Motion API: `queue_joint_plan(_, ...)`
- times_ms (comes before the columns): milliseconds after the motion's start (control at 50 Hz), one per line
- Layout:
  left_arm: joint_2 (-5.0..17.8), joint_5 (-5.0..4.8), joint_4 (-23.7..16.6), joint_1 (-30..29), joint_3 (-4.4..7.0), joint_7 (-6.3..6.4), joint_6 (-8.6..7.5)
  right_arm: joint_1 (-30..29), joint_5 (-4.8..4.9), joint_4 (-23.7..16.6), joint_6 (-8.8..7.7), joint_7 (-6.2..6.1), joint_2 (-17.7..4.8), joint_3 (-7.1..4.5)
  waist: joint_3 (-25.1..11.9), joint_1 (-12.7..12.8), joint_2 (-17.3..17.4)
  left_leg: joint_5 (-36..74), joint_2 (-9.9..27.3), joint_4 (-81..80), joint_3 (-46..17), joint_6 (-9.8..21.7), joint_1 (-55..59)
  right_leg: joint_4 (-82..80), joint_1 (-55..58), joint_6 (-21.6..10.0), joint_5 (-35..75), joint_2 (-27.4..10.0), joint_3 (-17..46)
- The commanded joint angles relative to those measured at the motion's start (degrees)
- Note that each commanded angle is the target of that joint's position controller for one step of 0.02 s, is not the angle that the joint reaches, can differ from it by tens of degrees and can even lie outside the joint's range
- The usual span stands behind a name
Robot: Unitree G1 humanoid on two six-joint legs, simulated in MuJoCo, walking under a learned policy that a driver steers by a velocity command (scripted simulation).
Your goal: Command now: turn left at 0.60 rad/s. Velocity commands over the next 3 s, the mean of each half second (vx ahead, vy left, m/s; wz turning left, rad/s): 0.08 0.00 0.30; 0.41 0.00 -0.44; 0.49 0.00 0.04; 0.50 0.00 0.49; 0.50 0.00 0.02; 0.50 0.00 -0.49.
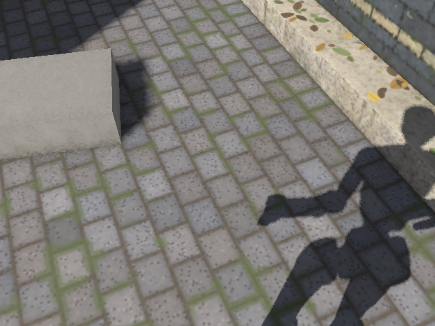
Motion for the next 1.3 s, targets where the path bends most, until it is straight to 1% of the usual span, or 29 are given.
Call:
queue_joint_plan(20, 13.37, 1.57, -3.47, 2.45, 3.54, 0.49, -0.3, 1.75, 0.03, -4.55, -0.85, -0.27, -4.63, -1.53, -7.82, -1.37, -11.75, -14.69, 1.43, 10.65, -2.53, 1.22, -8.42, -9.96, 14.38, -9.64, 20.63, -18.65, 16.3)
queue_joint_plan(40, 12.12, 2.93, -3.71, 2.97, 3.42, 0.37, -0.35, 0.72, -0.23, -4.62, -1.49, -0.39, -8.96, -2.97, -6.22, 0.68, -16.44, -25.12, -0.11, 24.16, 2.96, -1.91, -14.25, -12.2, 10.69, -17.97, 24.73, -26.21, 25.02)
queue_joint_plan(60, 9.34, 2.42, -4.7, 0.71, 2.48, 0.7, -0.49, 1.69, -0.49, -3.58, -1.54, -0.32, -12.03, -4.17, -5.4, -0.22, -11.2, -21.51, 3.23, 32.98, 2.69, -3.52, -14.62, -11.82, 9.12, -18.38, 22.99, -25.56, 21.44)
queue_joint_plan(100, 6.25, 1.03, -5.55, -3.09, 1.52, 1.34, -0.2, 3.37, -0.22, -1.12, -0.34, -0.54, -10.11, -4.22, -3.31, -1.19, -7.88, -14.61, 4.24, 38.65, 4.22, -5.51, -15.47, -10.77, 8.06, -13.61, 17.56, -18.47, 11.31)
queue_joint_plan(140, 6.03, 0.73, -5.44, -2.52, 1.09, 1.87, 0.3, 2.83, 0.16, -1.34, 0.28, -0.24, -7.16, -3.38, -2.21, -0.21, -8.35, -11.05, 4.75, 39.6, 6.84, -6.89, -16.19, -11.1, 8.0, -13.34, 19.32, -16.06, 5.79)
queue_joint_plan(200, 7.24, 1.25, -4.31, 1.64, 1.43, 2.26, 1.1, -1.5, 0.15, -3.34, -0.08, -0.09, -4.63, -2.15, -3.67, 2.92, -10.23, -10.76, 6.24, 30.46, 9.17, -7.92, -16.01, -10.77, 13.11, -14.82, 21.56, -16.31, 3.84)
queue_joint_plan(280, 9.68, 0.34, -3.66, 1.12, 2.0, 1.21, 1.54, -1.68, -0.88, -3.63, -0.47, 0.47, -2.6, -0.63, -5.95, 3.23, -11.61, -13.5, 7.66, 15.37, 12.03, -6.74, -4.73, -9.38, 10.91, -15.55, 25.23, -17.4, 2.28)
queue_joint_plan(360, 8.52, -1.81, -1.53, 3.13, 0.72, -0.33, 1.3, 5.29, -0.79, 0.32, -1.12, 1.14, -2.64, -0.67, -4.0, -0.16, -10.08, -1.09, 4.56, -9.06, 16.68, -2.31, 14.58, -10.01, -0.63, -12.42, -2.79, -14.24, 3.58)
queue_joint_plan(380, 6.63, -1.4, -1.22, 3.47, -0.13, -0.75, 0.82, 8.19, -0.6, 0.91, -1.44, 0.9, -4.28, -1.11, -4.65, -1.63, -7.95, -1.38, 7.2, -9.63, 13.05, -0.62, 22.85, -7.08, -6.82, -9.17, -7.65, -12.37, 2.95)
queue_joint_plan(400, 1.45, 0.35, -2.57, 1.71, -1.91, -1.59, 0.14, 14.25, -0.94, 1.61, -1.72, 0.24, -7.97, -1.78, -7.61, -3.27, 3.8, -1.75, 19.76, -12.11, -1.72, 3.03, 31.48, 8.47, -15.96, -4.16, -16.08, -6.68, -2.5)
queue_joint_plan(420, 3.35, -1.14, -5.53, -1.01, -1.32, -1.06, -0.54, 16.09, -2.19, 2.45, -2.44, 0.69, -14.91, -3.67, -3.6, -4.8, 15.25, -17.57, 30.58, -18.97, -16.34, 12.5, 23.57, 19.13, -26.24, -2.17, -22.11, -2.46, -5.79)
queue_joint_plan(440, 8.43, -2.35, -5.46, -3.48, 0.31, -0.38, -0.86, 14.26, -2.73, 1.92, -4.2, 0.86, -11.44, -2.86, 1.22, -6.1, 10.05, -26.63, 29.95, -22.36, -17.97, 14.91, 19.16, 28.34, -28.12, -2.19, -18.87, -4.76, -0.24)
queue_joint_plan(460, 9.02, -2.69, -4.49, -1.47, 0.98, -0.37, -0.78, 11.37, -2.18, 2.48, -5.5, 0.61, -7.87, -1.68, 4.12, -3.78, 11.08, -28.93, 27.54, -23.26, -14.33, 12.61, 18.78, 31.09, -30.97, -2.82, -13.63, -5.04, 1.6)
queue_joint_plan(500, 8.41, -1.74, -2.14, 1.85, 1.5, -0.26, -0.72, 7.8, -1.23, 2.74, -6.94, 0.13, -5.04, -0.83, 5.38, -1.7, 9.95, -20.05, 24.29, -24.48, -6.07, 8.71, 19.86, 32.13, -32.44, -2.52, -5.05, -5.71, 3.02)
queue_joint_plan(560, 5.18, -1.64, -1.01, 3.17, 0.99, -0.86, -1.21, 8.41, -2.17, 3.35, -8.35, -0.25, -3.2, -0.57, 3.48, -1.16, 6.04, -4.9, 22.48, -25.1, 3.97, 7.4, 20.05, 33.23, -31.19, -1.05, 4.96, -5.66, 2.57)
queue_joint_plan(680, 2.75, -1.1, -3.84, -1.65, -0.27, -2.29, -0.79, 9.48, -1.74, 5.39, -8.44, -0.1, -5.48, -1.52, 5.15, -2.83, 4.28, 5.71, 22.63, -25.93, 15.08, 7.77, 18.19, 19.38, -27.63, 0.84, 13.42, -7.05, -1.44)
queue_joint_plan(780, 2.62, -1.37, -7.35, -6.58, -1.1, -4.13, -1.15, 11.99, -0.35, 7.96, -7.57, 0.32, -7.89, -2.42, 7.71, -4.03, 2.8, 9.97, 24.86, -24.26, 19.55, 6.98, 21.93, 9.77, -24.89, -3.57, 9.68, -7.11, -5.86)
queue_joint_plan(820, 3.97, -1.3, -8.22, -5.42, -0.56, -4.41, -1.1, 11.65, -0.09, 8.45, -7.03, 0.43, -9.42, -2.79, 5.4, -2.24, 3.94, 27.43, 24.82, -18.39, 21.68, 6.02, 23.58, 7.82, -19.21, -6.18, 4.73, -4.38, -8.91)
queue_joint_plan(860, 7.98, -1.39, -5.9, 6.75, 1.81, -3.85, -0.7, 10.34, 0.23, 8.34, -6.34, 0.2, -10.87, -2.95, -3.66, 5.38, 4.76, 49.82, 22.62, -0.27, 25.16, 3.74, 21.43, 5.5, -0.84, -9.38, 4.2, 1.5, -12.35)
queue_joint_plan(880, 11.82, -1.69, -3.61, 16.23, 3.82, -2.85, -0.15, 11.52, 0.03, 7.75, -6.66, -0.04, -9.54, -2.23, -9.43, 9.68, 2.75, 45.59, 20.32, 13.7, 25.82, 1.49, 11.64, 5.0, 16.15, -11.52, 5.78, 2.39, -9.43)
queue_joint_plan(900, 18.95, -1.95, -2.99, 20.17, 5.26, -1.7, 0.0, 14.76, -2.17, 4.22, -7.58, 0.31, -2.39, 0.15, -15.32, 7.11, -13.2, 1.22, 12.47, 37.56, 24.51, -2.87, -13.64, 1.53, 37.43, -20.25, -3.22, -13.28, 19.42)
queue_joint_plan(920, 17.63, -1.63, -5.17, 20.37, 4.13, -1.89, -0.94, 13.02, -1.52, 3.53, -9.81, 0.78, -2.47, 0.99, -26.73, 7.32, -12.07, -21.01, 5.38, 48.24, 9.44, -3.34, -20.57, -11.28, 41.62, -26.53, -14.73, -22.03, 46.48)
queue_joint_plan(940, 13.36, -0.96, -4.53, 18.16, 2.75, -2.33, -1.73, 5.74, 1.06, 1.77, -10.76, 1.27, -7.62, -0.48, -18.54, 8.99, -6.9, -15.92, 8.49, 49.76, 6.45, -2.29, -26.43, -14.93, 36.71, -22.37, -14.33, -21.01, 39.76)
queue_joint_plan(960, 11.87, -0.86, -4.15, 15.68, 2.23, -2.3, -2.19, 3.71, 1.37, 0.84, -11.41, 1.23, -7.0, -0.05, -11.07, 7.02, -5.69, -11.1, 10.98, 46.11, 7.57, -0.98, -26.95, -14.76, 28.13, -20.42, -10.86, -18.93, 32.15)
queue_joint_plan(980, 10.13, -0.82, -4.68, 11.42, 1.61, -2.18, -2.31, 3.62, -0.1, 1.39, -11.63, 0.73, -6.57, -0.03, -6.47, 4.2, -1.83, -7.2, 13.39, 41.18, 7.97, -0.75, -24.25, -14.38, 19.2, -18.69, -4.21, -16.26, 25.4)
queue_joint_plan(1000, 8.63, -0.1, -5.59, 8.36, 1.07, -2.04, -2.43, 4.84, -1.13, 1.9, -11.21, 0.48, -6.71, -0.41, -4.54, 1.74, -3.07, -4.19, 14.94, 37.45, 7.65, -0.79, -19.99, -15.08, 12.61, -17.77, 1.64, -13.76, 20.47)
queue_joint_plan(1080, 7.63, 0.06, -4.88, 6.39, 0.49, -1.18, -3.35, 8.08, -2.08, 4.1, -8.67, 0.85, -4.88, 0.03, -3.39, -0.9, -4.12, 2.13, 15.32, 31.14, 9.88, -3.71, -15.68, -18.6, 4.06, -18.39, 14.67, -11.31, 11.47)
queue_joint_plan(1180, 7.99, 0.11, -1.5, 9.61, -0.05, -0.45, -3.73, -1.68, -1.26, 2.65, -8.93, 1.53, -2.44, 1.36, 0.05, 3.39, -4.8, 20.54, 14.58, 11.75, 11.75, -4.07, -16.74, -19.88, 5.27, -14.38, 17.11, -8.83, 2.49)
queue_joint_plan(1300, 9.77, 0.04, 2.62, 13.84, 0.36, -0.44, -3.26, -9.46, -0.01, -0.07, -9.66, 4.0, -2.33, 1.85, 3.77, 6.8, -3.22, 21.14, 12.1, 0.45, 12.12, -0.43, -20.9, -19.48, 17.29, -13.65, 17.34, -14.42, 1.02)
Next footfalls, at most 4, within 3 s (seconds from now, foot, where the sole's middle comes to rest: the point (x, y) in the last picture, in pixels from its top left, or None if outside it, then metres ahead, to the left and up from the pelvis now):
0.38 left None -0.01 0.15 -0.77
0.88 right None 0.31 -0.12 -0.77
1.42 left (223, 261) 0.67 0.01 -0.77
1.90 right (280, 193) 0.94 -0.20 -0.77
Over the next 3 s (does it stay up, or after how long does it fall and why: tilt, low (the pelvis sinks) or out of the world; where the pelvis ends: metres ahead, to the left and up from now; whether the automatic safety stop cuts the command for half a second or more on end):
stays up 1.32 -0.07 -0.01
